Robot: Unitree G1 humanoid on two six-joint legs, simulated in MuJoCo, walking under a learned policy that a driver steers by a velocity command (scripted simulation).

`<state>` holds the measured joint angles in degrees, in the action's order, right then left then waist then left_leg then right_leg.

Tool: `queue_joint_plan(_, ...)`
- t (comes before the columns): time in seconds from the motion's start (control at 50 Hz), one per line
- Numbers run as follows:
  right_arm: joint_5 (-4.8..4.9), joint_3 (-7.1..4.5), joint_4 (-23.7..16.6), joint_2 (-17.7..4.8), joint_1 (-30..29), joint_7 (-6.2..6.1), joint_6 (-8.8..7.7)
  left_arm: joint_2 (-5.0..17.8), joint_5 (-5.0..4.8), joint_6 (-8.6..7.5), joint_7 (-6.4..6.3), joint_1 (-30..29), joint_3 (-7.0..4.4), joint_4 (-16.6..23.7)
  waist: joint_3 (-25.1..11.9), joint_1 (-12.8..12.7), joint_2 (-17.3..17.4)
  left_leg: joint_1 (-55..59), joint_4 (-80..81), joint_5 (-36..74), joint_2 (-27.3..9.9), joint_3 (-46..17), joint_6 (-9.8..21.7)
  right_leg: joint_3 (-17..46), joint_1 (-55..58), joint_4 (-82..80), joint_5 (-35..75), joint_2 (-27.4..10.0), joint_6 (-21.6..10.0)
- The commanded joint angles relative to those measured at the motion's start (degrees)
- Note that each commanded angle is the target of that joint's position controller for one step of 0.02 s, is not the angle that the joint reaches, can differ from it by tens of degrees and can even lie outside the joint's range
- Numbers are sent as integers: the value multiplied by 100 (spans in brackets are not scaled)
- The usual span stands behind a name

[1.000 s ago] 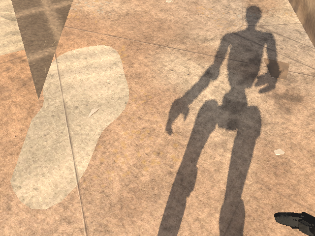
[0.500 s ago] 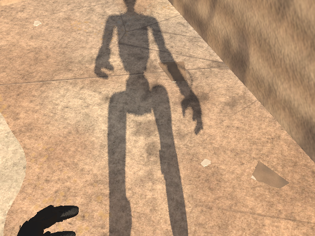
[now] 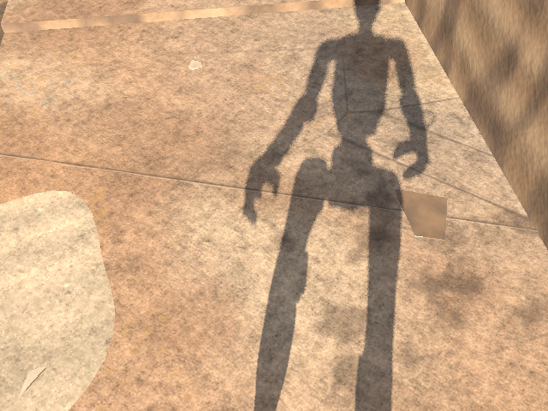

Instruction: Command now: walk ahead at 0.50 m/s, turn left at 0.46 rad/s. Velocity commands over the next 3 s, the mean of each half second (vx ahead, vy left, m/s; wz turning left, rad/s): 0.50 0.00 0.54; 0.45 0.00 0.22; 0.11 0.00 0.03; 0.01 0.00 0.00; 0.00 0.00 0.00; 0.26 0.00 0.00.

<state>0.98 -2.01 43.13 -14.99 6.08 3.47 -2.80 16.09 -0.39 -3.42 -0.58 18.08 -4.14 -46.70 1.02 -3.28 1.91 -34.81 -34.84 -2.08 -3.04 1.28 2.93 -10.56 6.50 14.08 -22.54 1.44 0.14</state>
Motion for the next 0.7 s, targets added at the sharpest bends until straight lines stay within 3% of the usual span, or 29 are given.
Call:
queue_joint_plan(0.02,2,-343,-377,-887,542,24,-42,1149,-36,111,-130,-223,-286,307,-444,668,-690,1120,84,-662,557,489,395,63,-68,1765,6499,-1543,-536)
queue_joint_plan(0.04,19,-530,-175,-1244,1456,-55,-20,1061,-24,116,-172,-203,-234,350,-944,1121,-456,2656,323,-360,594,174,640,-37,-908,3144,5866,-1295,-314)
queue_joint_plan(0.06,35,-700,-130,-1909,1947,-166,7,452,159,5,-123,326,-33,590,-1622,883,888,4853,381,-429,-865,-2363,1511,14,-3201,5351,2160,-549,73)
queue_joint_plan(0.08,58,-622,-273,-1816,1900,-134,-51,309,120,-221,-17,264,91,675,-2460,819,1081,5891,1470,-1290,-1655,-5060,2294,1253,-4624,6572,-1167,353,178)
queue_joint_plan(0.1,5,-514,-280,-1413,1835,-137,-77,768,-124,-388,85,-361,-28,780,-1979,1083,547,5658,1709,-1595,-1501,-4416,1915,1781,-5241,6735,-828,-66,20)
queue_joint_plan(0.12,13,-463,-305,-1204,1556,-159,-100,770,-188,-475,107,-697,-2,900,-1255,976,238,4859,1737,-1410,-1273,-3609,1662,1664,-5345,6342,-330,-324,-94)
queue_joint_plan(0.14,15,-410,-380,-1055,1165,-172,-97,727,-64,-497,66,-787,-6,885,-737,704,-175,3920,1787,-865,-1041,-2999,1482,1596,-5088,5763,22,-558,-90)
queue_joint_plan(0.16,-30,-347,-477,-870,881,-196,-96,801,53,-453,29,-760,-63,860,-495,495,-131,3228,1904,-262,-850,-2574,1398,1582,-4657,5330,251,-710,-44)
queue_joint_plan(0.18,-81,-320,-571,-821,737,-218,-85,787,86,-378,31,-660,-83,856,-412,340,14,2788,2034,60,-721,-2401,1395,1579,-4332,5161,381,-752,17)
queue_joint_plan(0.24,-57,-372,-601,-979,738,-302,-107,576,138,-219,3,-604,-38,884,-307,226,71,2130,2189,834,-517,-1876,1432,1389,-4104,4416,773,-698,290)
queue_joint_plan(0.3,5,-418,-527,-1104,936,-395,-75,376,138,-212,1,-1257,52,1050,-170,454,170,1856,2144,554,-194,-1494,1155,1322,-3909,3029,1948,-497,437)
queue_joint_plan(0.34,25,-424,-476,-1115,1112,-428,-29,324,87,-248,46,-1669,85,1131,-156,647,278,1813,2060,115,-105,-1505,1006,1293,-3609,2235,2576,-292,459)
queue_joint_plan(0.38,49,-436,-399,-1139,1318,-442,11,410,18,-292,98,-1944,65,1211,-141,760,326,1976,1932,-197,-216,-1778,956,1361,-3459,1837,2744,-177,438)
queue_joint_plan(0.44,56,-433,-366,-1075,1412,-467,63,635,-14,-369,168,-1939,-22,1239,-157,677,421,2506,1443,-450,-431,-2341,844,1563,-3328,1426,2319,-149,266)
queue_joint_plan(0.48,33,-435,-417,-1029,1269,-470,90,750,-21,-426,170,-1484,-102,1128,-229,382,569,2582,1015,-294,-421,-2546,706,1485,-2752,1206,1969,-140,45)
queue_joint_plan(0.5,-2,-366,-444,-834,1248,-457,81,880,31,-454,143,-937,-177,985,-547,120,517,2504,460,7,-189,-2338,546,1441,-1959,1088,1992,-241,-140)
queue_joint_plan(0.52,-75,-232,-508,-486,1334,-431,56,1137,146,-476,108,-162,-242,906,-1289,-178,-5,1989,-976,-508,134,-1888,343,2248,-617,1176,1659,-1098,-505)
queue_joint_plan(0.54,72,-125,-619,-153,2181,-430,-4,1636,202,-398,134,419,-380,646,-1923,136,-1932,17,-2851,-2706,975,-1108,-74,4895,1155,660,369,-2265,-1494)
queue_joint_plan(0.56,121,-186,-460,-658,2197,-442,-28,1157,27,-380,185,448,-287,631,-1637,-3,-1676,-807,-3678,-3070,633,-1259,-149,5743,1125,285,-966,-2434,-1558)
queue_joint_plan(0.58,99,-272,-505,-977,1578,-436,-25,807,1,-357,173,203,-186,674,-891,-159,-1068,-1024,-3920,-2549,444,-1251,-165,4940,507,211,-904,-2180,-1334)
queue_joint_plan(0.6,27,-270,-606,-961,1139,-446,-24,708,62,-316,167,-61,-134,709,-524,-114,-650,-922,-3851,-2170,271,-1035,-177,4201,-98,193,-224,-1930,-1194)
queue_joint_plan(0.62,-46,-272,-707,-892,834,-431,-58,606,87,-290,163,-225,-94,666,-193,-50,-543,-873,-3548,-1911,141,-989,-179,3697,-611,95,503,-1723,-1191)
queue_joint_plan(0.64,-41,-275,-742,-808,801,-396,-73,521,123,-295,147,-295,-47,639,-134,91,-672,-626,-3290,-1732,-11,-950,-167,3315,-925,-3,1012,-1556,-1150)
queue_joint_plan(0.7,-21,-202,-742,-518,852,-333,-56,527,34,-318,145,-247,-35,499,-154,236,-821,-349,-2539,-1665,-145,-658,-229,2740,-1219,-266,1780,-1407,-1257)
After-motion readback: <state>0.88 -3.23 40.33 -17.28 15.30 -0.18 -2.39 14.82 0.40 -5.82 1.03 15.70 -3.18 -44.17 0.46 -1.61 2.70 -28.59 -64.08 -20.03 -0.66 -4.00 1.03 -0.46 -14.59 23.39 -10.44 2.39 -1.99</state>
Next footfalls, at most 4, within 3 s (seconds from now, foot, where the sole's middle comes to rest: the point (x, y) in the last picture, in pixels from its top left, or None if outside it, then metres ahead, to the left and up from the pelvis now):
0.04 left None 0.20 0.10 -0.76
0.52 right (321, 397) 0.50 -0.05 -0.76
0.98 left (191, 331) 0.65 0.28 -0.76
1.32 right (284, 308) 0.73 0.05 -0.76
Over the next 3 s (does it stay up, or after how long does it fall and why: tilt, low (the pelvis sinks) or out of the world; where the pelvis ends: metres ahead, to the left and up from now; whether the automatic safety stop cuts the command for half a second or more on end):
stays up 0.76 0.17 0.02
